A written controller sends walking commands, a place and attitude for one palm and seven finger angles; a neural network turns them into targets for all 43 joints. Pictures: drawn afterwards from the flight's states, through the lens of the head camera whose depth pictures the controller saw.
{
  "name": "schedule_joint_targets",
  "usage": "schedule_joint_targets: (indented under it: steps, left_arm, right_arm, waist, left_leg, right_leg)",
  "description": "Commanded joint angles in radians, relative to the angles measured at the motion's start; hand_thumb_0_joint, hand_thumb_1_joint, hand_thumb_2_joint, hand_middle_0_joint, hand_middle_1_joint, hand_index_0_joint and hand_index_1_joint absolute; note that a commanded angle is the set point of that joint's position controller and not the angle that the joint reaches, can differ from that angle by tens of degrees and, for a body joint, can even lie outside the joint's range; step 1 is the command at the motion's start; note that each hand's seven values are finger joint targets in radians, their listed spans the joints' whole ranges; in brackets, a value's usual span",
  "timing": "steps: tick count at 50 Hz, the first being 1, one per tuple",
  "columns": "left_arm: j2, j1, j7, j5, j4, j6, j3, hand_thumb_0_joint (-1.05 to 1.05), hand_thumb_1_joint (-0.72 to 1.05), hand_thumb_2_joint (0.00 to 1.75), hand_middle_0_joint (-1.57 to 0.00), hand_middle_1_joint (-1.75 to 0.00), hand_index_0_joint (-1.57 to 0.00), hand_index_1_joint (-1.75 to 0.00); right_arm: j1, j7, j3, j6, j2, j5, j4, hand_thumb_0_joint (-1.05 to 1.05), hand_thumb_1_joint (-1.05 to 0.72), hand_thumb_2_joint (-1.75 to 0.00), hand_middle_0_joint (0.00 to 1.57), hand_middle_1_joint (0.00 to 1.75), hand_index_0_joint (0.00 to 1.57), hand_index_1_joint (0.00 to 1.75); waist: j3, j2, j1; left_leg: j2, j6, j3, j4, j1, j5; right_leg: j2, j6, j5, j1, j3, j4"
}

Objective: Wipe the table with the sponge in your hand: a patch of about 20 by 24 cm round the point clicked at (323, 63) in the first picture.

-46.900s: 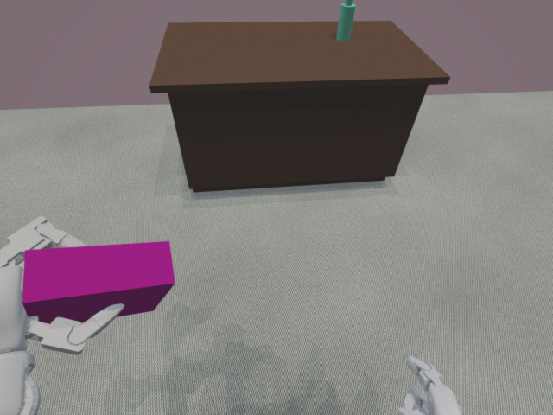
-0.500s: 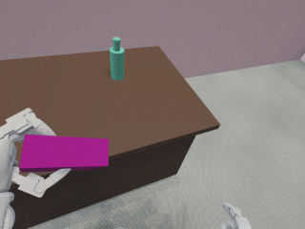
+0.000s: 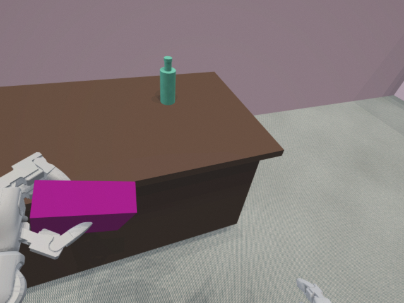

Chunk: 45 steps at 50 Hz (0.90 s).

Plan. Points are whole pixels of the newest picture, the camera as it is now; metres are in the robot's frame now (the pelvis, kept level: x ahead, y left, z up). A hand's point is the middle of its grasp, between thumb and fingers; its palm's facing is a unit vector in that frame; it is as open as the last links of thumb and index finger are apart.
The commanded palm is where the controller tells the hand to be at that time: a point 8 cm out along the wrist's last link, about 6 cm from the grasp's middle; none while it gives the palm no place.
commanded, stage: stop stepping back and stand still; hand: left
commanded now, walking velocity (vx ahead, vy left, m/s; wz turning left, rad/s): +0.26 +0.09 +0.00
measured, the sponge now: (98, 209) +0.22 +0.20 +0.13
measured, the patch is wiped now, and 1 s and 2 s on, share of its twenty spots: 1.00 1.00 1.00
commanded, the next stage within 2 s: stand and wait in 1.00 s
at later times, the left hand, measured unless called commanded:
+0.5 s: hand (43, 278) +0.11 +0.21 +0.17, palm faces +0.38 -0.87 -0.33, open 9.3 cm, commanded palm +0.06 +0.26 +0.19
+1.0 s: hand out of the picture +0.08 +0.20 +0.17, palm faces +0.45 -0.81 -0.37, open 9.3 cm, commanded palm +0.03 +0.24 +0.19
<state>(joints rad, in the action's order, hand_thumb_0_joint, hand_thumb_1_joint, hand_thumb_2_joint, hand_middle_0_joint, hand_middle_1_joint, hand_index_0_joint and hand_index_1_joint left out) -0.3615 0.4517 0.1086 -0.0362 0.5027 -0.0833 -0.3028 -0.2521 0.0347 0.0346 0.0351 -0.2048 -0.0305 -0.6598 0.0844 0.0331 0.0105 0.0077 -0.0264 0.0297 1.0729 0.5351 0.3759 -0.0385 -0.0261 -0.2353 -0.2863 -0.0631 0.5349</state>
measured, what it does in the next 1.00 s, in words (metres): walks backwards: left foot, then left foot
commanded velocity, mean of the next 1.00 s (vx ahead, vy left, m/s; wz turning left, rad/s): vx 0.12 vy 0.03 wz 0.00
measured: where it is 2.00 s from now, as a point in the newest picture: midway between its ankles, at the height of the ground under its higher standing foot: outside the picture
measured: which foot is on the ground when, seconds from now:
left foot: up 0.00-0.06, down 0.08-0.28, up 0.30-0.50, down 0.52-1.00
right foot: down 0.00-1.00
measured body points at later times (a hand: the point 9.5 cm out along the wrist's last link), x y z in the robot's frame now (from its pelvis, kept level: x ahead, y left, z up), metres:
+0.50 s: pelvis -0.09 -0.03 -0.01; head -0.13 -0.01 +0.44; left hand +0.08 +0.25 +0.19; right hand +0.05 -0.27 -0.09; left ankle -0.10 +0.09 -0.71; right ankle +0.00 -0.10 -0.73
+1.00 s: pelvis -0.12 -0.05 +0.00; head -0.14 -0.05 +0.45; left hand +0.05 +0.24 +0.19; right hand +0.06 -0.28 -0.08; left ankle -0.11 +0.09 -0.73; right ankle -0.04 -0.12 -0.73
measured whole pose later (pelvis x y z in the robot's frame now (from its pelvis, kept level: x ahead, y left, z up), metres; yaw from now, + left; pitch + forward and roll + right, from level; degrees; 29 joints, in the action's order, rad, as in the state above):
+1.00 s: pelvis -0.12 -0.05 +0.00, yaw +3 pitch -2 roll +1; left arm -0.38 0.48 0.16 -0.04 0.50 -0.10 -0.32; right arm -0.25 0.08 0.02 0.10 -0.20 -0.02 -0.62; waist 0.03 0.03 -0.01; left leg 0.02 0.01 -0.02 0.61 0.27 0.30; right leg -0.02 0.00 -0.31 -0.37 -0.05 0.66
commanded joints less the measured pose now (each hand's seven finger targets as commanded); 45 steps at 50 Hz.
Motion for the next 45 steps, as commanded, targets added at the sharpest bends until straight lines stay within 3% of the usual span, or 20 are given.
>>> schedule_joint_targets:
  steps: [1, 2, 4, 7, 11, 13, 14, 15, 16, 18, 20, 24, 26, 27, 29, 34, 36, 38, 43, 45]
  left_arm:
    - [-0.202, -0.2, 0.019, -0.002, 0.219, -0.071, -0.1, 0.0, 0.1, 1.3, -1.2, -1.6, -1.2, -1.6]
    - [-0.193, -0.161, 0.026, -0.007, 0.225, -0.074, -0.109, 0.0, 0.1, 1.3, -1.2, -1.6, -1.2, -1.6]
    - [-0.203, -0.136, 0.038, -0.008, 0.289, -0.081, -0.144, 0.0, 0.1, 1.3, -1.2, -1.6, -1.2, -1.6]
    - [-0.209, -0.114, 0.037, 0.005, 0.296, -0.083, -0.145, 0.0, 0.1, 1.3, -1.2, -1.6, -1.2, -1.6]
    - [-0.185, -0.109, 0.023, -0.003, 0.15, -0.084, -0.129, 0.0, 0.1, 1.3, -1.2, -1.6, -1.2, -1.6]
    - [-0.172, -0.13, 0.016, 0.008, 0.123, -0.076, -0.113, 0.0, 0.1, 1.3, -1.2, -1.6, -1.2, -1.6]
    - [-0.193, -0.149, 0.01, 0.009, 0.123, -0.077, -0.119, 0.0, 0.1, 1.3, -1.2, -1.6, -1.2, -1.6]
    - [-0.2, -0.165, 0.007, 0.004, 0.152, -0.08, -0.122, 0.0, 0.1, 1.3, -1.2, -1.6, -1.2, -1.6]
    - [-0.199, -0.184, -0.004, -0.01, 0.169, -0.091, -0.118, 0.0, 0.1, 1.3, -1.2, -1.6, -1.2, -1.6]
    - [-0.214, -0.158, -0.006, -0.02, 0.235, -0.1, -0.128, 0.0, 0.1, 1.3, -1.2, -1.6, -1.2, -1.6]
    - [-0.2, -0.138, 0.003, -0.021, 0.258, -0.093, -0.119, 0.0, 0.1, 1.3, -1.2, -1.6, -1.2, -1.6]
    - [-0.206, -0.071, 0.044, -0.023, 0.23, -0.079, -0.146, 0.0, 0.1, 1.3, -1.2, -1.6, -1.2, -1.6]
    - [-0.187, -0.072, 0.049, -0.024, 0.253, -0.081, -0.133, 0.0, 0.1, 1.3, -1.2, -1.6, -1.2, -1.6]
    - [-0.212, -0.091, 0.054, -0.017, 0.238, -0.079, -0.152, 0.0, 0.1, 1.3, -1.2, -1.6, -1.2, -1.6]
    - [-0.19, -0.085, 0.042, -0.003, 0.17, -0.067, -0.139, 0.0, 0.1, 1.3, -1.2, -1.6, -1.2, -1.6]
    - [-0.144, -0.078, 0.028, -0.008, 0.112, -0.061, -0.098, 0.0, 0.1, 1.3, -1.2, -1.6, -1.2, -1.6]
    - [-0.174, -0.121, 0.017, -0.012, 0.15, -0.068, -0.097, 0.0, 0.1, 1.3, -1.2, -1.6, -1.2, -1.6]
    - [-0.194, -0.162, 0.021, -0.017, 0.215, -0.09, -0.115, 0.0, 0.1, 1.3, -1.2, -1.6, -1.2, -1.6]
    - [-0.191, -0.093, 0.057, -0.02, 0.275, -0.086, -0.121, 0.0, 0.1, 1.3, -1.2, -1.6, -1.2, -1.6]
    - [-0.165, -0.075, 0.071, -0.026, 0.258, -0.088, -0.114, 0.0, 0.1, 1.3, -1.2, -1.6, -1.2, -1.6]
  right_arm:
    - [0.14, 0.027, -0.053, 0.054, -0.138, -0.006, 0.189, 0.0, -0.9, -0.9, 0.2, 0.3, 0.2, 0.3]
    - [0.125, 0.036, -0.047, 0.066, -0.133, -0.008, 0.191, 0.0, -0.9, -0.9, 0.2, 0.3, 0.2, 0.3]
    - [0.113, 0.046, -0.057, 0.093, -0.163, -0.003, 0.226, 0.0, -0.9, -0.9, 0.2, 0.3, 0.2, 0.3]
    - [0.091, 0.018, -0.052, 0.127, -0.115, 0.001, 0.195, 0.0, -0.9, -0.9, 0.2, 0.3, 0.2, 0.3]
    - [0.118, 0.02, -0.05, 0.149, -0.159, 0.003, 0.172, 0.0, -0.9, -0.9, 0.2, 0.3, 0.2, 0.3]
    - [0.13, 0.022, -0.058, 0.133, -0.165, 0.006, 0.182, 0.0, -0.9, -0.9, 0.2, 0.3, 0.2, 0.3]
    - [0.135, 0.021, -0.068, 0.122, -0.154, 0.006, 0.187, 0.0, -0.9, -0.9, 0.2, 0.3, 0.2, 0.3]
    - [0.144, 0.018, -0.065, 0.126, -0.149, -0.001, 0.203, 0.0, -0.9, -0.9, 0.2, 0.3, 0.2, 0.3]
    - [0.101, 0.009, -0.07, 0.122, -0.146, -0.006, 0.164, 0.0, -0.9, -0.9, 0.2, 0.3, 0.2, 0.3]
    - [0.103, 0.0, -0.057, 0.106, -0.126, -0.001, 0.143, 0.0, -0.9, -0.9, 0.2, 0.3, 0.2, 0.3]
    - [0.115, 0.007, -0.043, 0.098, -0.098, 0.001, 0.15, 0.0, -0.9, -0.9, 0.2, 0.3, 0.2, 0.3]
    - [0.107, 0.051, -0.032, 0.12, -0.103, 0.015, 0.181, 0.0, -0.9, -0.9, 0.2, 0.3, 0.2, 0.3]
    - [0.11, 0.057, -0.051, 0.128, -0.155, 0.013, 0.214, 0.0, -0.9, -0.9, 0.2, 0.3, 0.2, 0.3]
    - [0.103, 0.052, -0.056, 0.138, -0.141, 0.003, 0.206, 0.0, -0.9, -0.9, 0.2, 0.3, 0.2, 0.3]
    - [0.081, 0.024, -0.061, 0.151, -0.122, -0.002, 0.161, 0.0, -0.9, -0.9, 0.2, 0.3, 0.2, 0.3]
    - [0.12, 0.029, -0.067, 0.14, -0.163, 0.004, 0.184, 0.0, -0.9, -0.9, 0.2, 0.3, 0.2, 0.3]
    - [0.154, 0.026, -0.075, 0.123, -0.141, 0.0, 0.208, 0.0, -0.9, -0.9, 0.2, 0.3, 0.2, 0.3]
    - [0.11, 0.018, -0.076, 0.118, -0.128, 0.006, 0.162, 0.0, -0.9, -0.9, 0.2, 0.3, 0.2, 0.3]
    - [0.135, 0.045, -0.047, 0.105, -0.107, 0.023, 0.18, 0.0, -0.9, -0.9, 0.2, 0.3, 0.2, 0.3]
    - [0.141, 0.06, -0.062, 0.116, -0.154, 0.025, 0.212, 0.0, -0.9, -0.9, 0.2, 0.3, 0.2, 0.3]
  waist:
    - [-0.032, -0.088, -0.044]
    - [0.013, -0.148, -0.042]
    - [0.051, -0.443, -0.029]
    - [-0.025, -0.311, -0.05]
    - [-0.079, -0.124, -0.006]
    - [-0.053, 0.003, 0.017]
    - [-0.045, 0.218, 0.009]
    - [0.008, 0.263, -0.016]
    - [0.01, 0.229, -0.035]
    - [-0.054, -0.005, -0.053]
    - [-0.035, 0.001, -0.055]
    - [0.072, -0.009, -0.038]
    - [0.033, -0.332, -0.033]
    - [0.011, -0.368, -0.041]
    - [-0.101, -0.214, -0.042]
    - [-0.083, -0.024, 0.005]
    - [-0.045, 0.227, -0.015]
    - [-0.019, 0.137, -0.034]
    - [-0.007, -0.059, -0.046]
    - [-0.03, -0.311, -0.032]
  left_leg:
    - [0.058, -0.038, -0.016, -0.289, -0.278, 0.073]
    - [0.036, -0.045, -0.042, -0.459, -0.308, 0.096]
    - [0.225, -0.138, 0.277, -0.765, -0.288, 0.243]
    - [0.289, -0.204, 0.372, -0.789, -0.21, 0.043]
    - [0.232, -0.122, 0.18, -0.72, 0.063, 0.238]
    - [0.087, -0.068, 0.015, -0.372, 0.133, 0.273]
    - [-0.016, -0.032, -0.09, -0.008, 0.131, 0.224]
    - [-0.036, -0.015, -0.043, 0.254, 0.093, 0.132]
    - [-0.001, -0.008, 0.04, 0.308, 0.06, 0.033]
    - [0.069, -0.018, 0.035, 0.214, -0.006, -0.02]
    - [0.077, -0.03, -0.019, -0.028, -0.164, 0.011]
    - [0.002, -0.055, -0.132, -0.537, -0.335, 0.108]
    - [0.188, -0.141, 0.19, -0.806, -0.339, 0.22]
    - [0.282, -0.191, 0.274, -0.847, -0.323, 0.158]
    - [0.293, -0.203, 0.263, -0.832, -0.222, 0.051]
    - [0.127, -0.076, 0.017, -0.53, -0.02, 0.2]
    - [-0.016, -0.021, -0.075, -0.065, 0.009, 0.15]
    - [0.026, -0.011, 0.01, 0.052, -0.04, 0.05]
    - [0.03, -0.043, -0.054, -0.544, -0.394, 0.055]
    - [0.194, -0.114, 0.233, -0.796, -0.315, 0.212]
  right_leg:
    - [0.248, -0.09, -0.217, -0.406, 0.144, -0.119]
    - [0.189, -0.074, -0.238, -0.342, 0.121, -0.024]
    - [-0.016, 0.015, -0.249, -0.33, -0.033, 0.426]
    - [0.076, 0.029, -0.2, -0.442, 0.11, 0.656]
    - [0.063, 0.032, -0.136, 0.033, 0.034, 0.19]
    - [0.041, 0.003, -0.072, 0.196, 0.003, -0.028]
    - [0.18, -0.071, -0.117, 0.122, 0.225, -0.182]
    - [0.355, -0.136, -0.216, -0.013, 0.503, -0.323]
    - [0.363, -0.145, -0.337, -0.111, 0.568, -0.365]
    - [0.367, -0.157, -0.416, -0.288, 0.458, -0.338]
    - [0.315, -0.115, -0.391, -0.375, 0.285, -0.309]
    - [0.221, -0.053, -0.444, -0.199, 0.202, -0.186]
    - [0.029, 0.012, -0.287, -0.203, 0.051, 0.236]
    - [-0.003, 0.047, -0.269, -0.287, 0.001, 0.451]
    - [0.076, 0.031, -0.189, -0.346, 0.109, 0.553]
    - [0.039, 0.032, -0.06, 0.147, 0.005, -0.075]
    - [0.311, -0.099, -0.255, 0.04, 0.442, -0.308]
    - [0.366, -0.139, -0.429, -0.083, 0.553, -0.379]
    - [0.223, -0.069, -0.422, -0.248, 0.233, -0.176]
    - [0.045, 0.005, -0.246, -0.178, 0.085, 0.116]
